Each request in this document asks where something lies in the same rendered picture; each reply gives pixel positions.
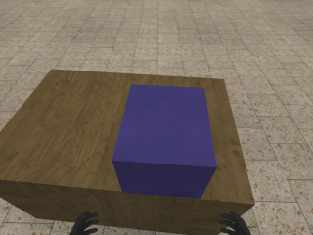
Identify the left robot hand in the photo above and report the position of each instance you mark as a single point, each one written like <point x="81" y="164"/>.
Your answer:
<point x="80" y="225"/>

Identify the pedestal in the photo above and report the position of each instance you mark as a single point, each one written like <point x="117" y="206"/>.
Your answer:
<point x="56" y="156"/>

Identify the right robot hand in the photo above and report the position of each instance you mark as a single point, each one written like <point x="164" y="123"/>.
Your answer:
<point x="239" y="225"/>

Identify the carton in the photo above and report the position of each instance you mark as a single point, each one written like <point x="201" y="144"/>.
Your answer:
<point x="164" y="145"/>

